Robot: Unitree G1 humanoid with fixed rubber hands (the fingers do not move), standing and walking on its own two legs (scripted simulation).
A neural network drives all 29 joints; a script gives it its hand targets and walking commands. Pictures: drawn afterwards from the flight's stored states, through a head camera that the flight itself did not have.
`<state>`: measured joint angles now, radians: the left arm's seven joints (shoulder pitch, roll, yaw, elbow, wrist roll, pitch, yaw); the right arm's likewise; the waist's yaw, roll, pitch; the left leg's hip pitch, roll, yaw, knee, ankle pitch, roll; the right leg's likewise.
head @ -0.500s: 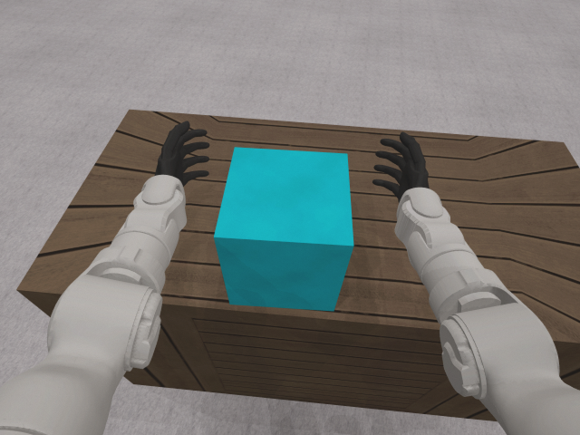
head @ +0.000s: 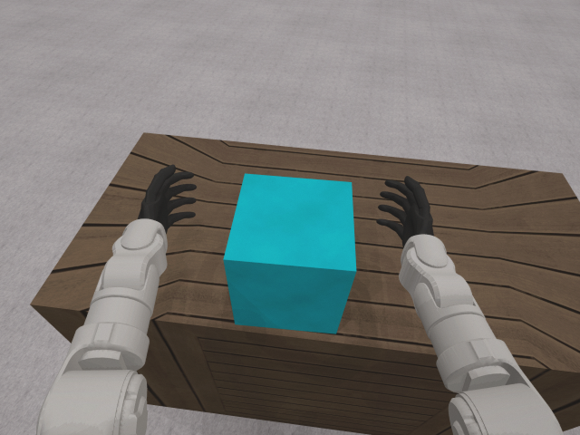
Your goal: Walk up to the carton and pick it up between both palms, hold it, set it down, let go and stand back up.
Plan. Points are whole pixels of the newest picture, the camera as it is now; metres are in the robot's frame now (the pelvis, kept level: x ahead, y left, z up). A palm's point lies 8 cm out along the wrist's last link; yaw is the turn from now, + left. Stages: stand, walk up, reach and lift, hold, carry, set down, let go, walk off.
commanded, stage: set down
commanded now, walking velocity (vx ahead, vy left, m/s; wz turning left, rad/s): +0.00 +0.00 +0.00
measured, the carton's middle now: (291, 255) +0.42 +0.00 -0.03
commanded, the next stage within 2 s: none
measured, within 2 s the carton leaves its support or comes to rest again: neither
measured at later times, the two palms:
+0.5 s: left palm (146, 311) +0.29 +0.20 +0.02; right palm (426, 319) +0.27 -0.18 +0.03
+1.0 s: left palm (140, 372) +0.22 +0.21 -0.02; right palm (432, 373) +0.21 -0.18 -0.01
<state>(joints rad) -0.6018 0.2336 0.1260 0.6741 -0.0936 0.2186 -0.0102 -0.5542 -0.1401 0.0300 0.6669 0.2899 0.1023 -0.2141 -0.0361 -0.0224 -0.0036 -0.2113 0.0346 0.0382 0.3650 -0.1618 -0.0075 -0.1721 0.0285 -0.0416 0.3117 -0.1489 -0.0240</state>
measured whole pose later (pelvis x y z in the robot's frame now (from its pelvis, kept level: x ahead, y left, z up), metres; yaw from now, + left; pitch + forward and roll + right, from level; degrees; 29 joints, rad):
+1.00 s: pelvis +0.01 +0.00 +0.00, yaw +0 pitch -4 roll +0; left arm 0.13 0.22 -0.09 0.49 -0.16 -0.28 0.03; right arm 0.17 -0.06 0.00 0.45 0.12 -0.25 -0.09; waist 0.00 -0.03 0.03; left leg -0.13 0.02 0.03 0.41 -0.21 0.00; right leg -0.11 0.02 -0.02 0.38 -0.21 -0.02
